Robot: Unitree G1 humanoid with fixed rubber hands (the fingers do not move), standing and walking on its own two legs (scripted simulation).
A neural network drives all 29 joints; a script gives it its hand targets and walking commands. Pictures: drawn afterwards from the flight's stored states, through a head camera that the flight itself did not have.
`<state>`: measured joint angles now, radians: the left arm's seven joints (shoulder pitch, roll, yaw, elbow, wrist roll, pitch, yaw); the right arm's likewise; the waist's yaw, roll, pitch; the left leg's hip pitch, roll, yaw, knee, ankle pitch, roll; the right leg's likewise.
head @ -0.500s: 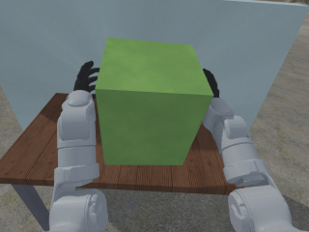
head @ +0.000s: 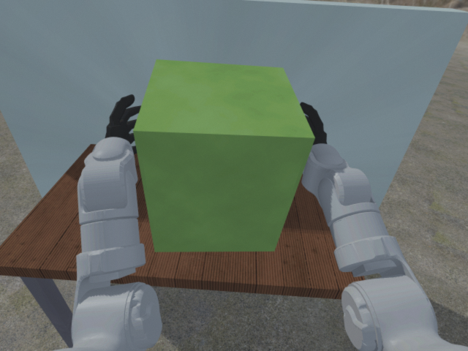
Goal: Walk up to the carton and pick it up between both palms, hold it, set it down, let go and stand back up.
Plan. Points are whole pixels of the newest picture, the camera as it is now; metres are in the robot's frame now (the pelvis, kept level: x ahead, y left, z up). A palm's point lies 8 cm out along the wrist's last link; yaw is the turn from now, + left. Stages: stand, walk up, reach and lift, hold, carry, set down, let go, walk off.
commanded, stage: hold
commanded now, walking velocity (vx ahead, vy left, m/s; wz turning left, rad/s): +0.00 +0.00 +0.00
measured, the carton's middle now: (218, 160) +0.38 +0.02 +0.21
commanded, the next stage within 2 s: none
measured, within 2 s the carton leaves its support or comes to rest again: neither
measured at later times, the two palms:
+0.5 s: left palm (114, 143) +0.37 +0.18 +0.25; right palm (306, 148) +0.37 -0.12 +0.24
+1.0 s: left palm (121, 143) +0.37 +0.17 +0.25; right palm (312, 150) +0.37 -0.13 +0.24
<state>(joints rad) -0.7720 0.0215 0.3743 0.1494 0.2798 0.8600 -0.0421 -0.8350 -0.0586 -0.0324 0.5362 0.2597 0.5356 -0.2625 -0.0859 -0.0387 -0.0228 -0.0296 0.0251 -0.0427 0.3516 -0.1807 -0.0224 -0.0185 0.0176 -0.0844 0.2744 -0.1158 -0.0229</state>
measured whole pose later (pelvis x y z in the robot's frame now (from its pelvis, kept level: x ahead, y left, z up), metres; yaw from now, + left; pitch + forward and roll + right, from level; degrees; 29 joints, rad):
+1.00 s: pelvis +0.00 +0.01 +0.00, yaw +0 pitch -8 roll -1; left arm -0.76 0.02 0.35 0.13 0.27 0.87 -0.03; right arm -0.81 -0.07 -0.02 0.49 0.28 0.56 -0.27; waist -0.09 -0.03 -0.03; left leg -0.03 0.02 -0.04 0.36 -0.19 -0.02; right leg -0.02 0.02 -0.06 0.27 -0.12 -0.02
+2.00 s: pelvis +0.01 +0.01 +0.00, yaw +0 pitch -8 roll -1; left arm -0.72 0.02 0.34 0.09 0.27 0.87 -0.03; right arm -0.78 -0.07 -0.01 0.45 0.30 0.57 -0.28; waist -0.10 -0.03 -0.03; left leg -0.03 0.01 -0.05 0.37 -0.20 -0.01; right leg -0.01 0.02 -0.05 0.28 -0.13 -0.01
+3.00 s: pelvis +0.00 +0.01 +0.00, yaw +0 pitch -7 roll -1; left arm -0.76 0.02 0.35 0.16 0.26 0.85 -0.03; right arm -0.82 -0.08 -0.03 0.50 0.28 0.56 -0.27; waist -0.09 -0.02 -0.05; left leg -0.06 0.01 -0.05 0.37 -0.18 -0.01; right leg -0.04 0.02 -0.03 0.28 -0.12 -0.01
